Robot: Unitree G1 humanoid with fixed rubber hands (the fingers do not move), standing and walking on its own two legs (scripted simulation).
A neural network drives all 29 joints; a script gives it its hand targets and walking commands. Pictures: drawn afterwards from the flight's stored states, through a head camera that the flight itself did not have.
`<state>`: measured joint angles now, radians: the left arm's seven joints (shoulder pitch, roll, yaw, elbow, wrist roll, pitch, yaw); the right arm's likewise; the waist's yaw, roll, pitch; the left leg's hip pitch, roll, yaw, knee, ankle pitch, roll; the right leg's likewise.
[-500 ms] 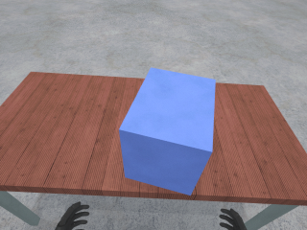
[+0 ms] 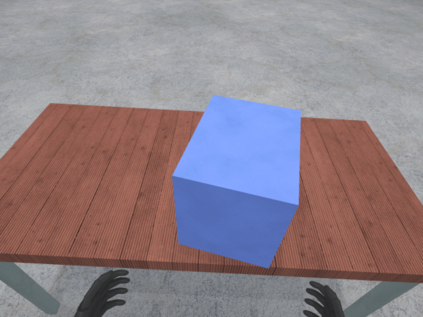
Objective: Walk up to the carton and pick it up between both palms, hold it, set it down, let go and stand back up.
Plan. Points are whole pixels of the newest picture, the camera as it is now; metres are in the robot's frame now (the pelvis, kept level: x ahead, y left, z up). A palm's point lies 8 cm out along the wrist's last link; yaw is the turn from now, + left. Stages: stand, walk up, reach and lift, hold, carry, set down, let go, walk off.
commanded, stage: reach and lift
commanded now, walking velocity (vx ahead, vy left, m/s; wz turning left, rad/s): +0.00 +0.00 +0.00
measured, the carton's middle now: (239, 177) +0.46 -0.06 -0.01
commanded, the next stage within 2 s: none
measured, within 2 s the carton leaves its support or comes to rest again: neither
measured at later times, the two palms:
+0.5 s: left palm (95, 296) +0.19 +0.21 -0.02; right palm (334, 312) +0.17 -0.21 -0.03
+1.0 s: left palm (111, 243) +0.26 +0.19 +0.03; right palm (345, 272) +0.22 -0.23 +0.02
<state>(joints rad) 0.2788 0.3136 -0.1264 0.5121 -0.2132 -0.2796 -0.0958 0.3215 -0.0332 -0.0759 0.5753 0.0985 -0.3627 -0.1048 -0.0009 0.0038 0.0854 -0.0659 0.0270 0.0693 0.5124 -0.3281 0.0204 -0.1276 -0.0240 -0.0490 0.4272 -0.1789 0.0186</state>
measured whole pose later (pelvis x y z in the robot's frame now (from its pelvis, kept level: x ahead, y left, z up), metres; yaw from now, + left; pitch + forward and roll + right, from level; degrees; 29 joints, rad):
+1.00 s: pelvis +0.02 -0.01 +0.01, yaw +0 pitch -4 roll -1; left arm 0.13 0.36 -0.12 0.16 -0.31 0.01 -0.07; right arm 0.25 -0.09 -0.06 0.06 0.19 0.06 -0.19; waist -0.04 0.01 0.06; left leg -0.06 0.03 0.06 0.42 -0.30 0.01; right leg -0.12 -0.02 -0.05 0.36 -0.16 0.02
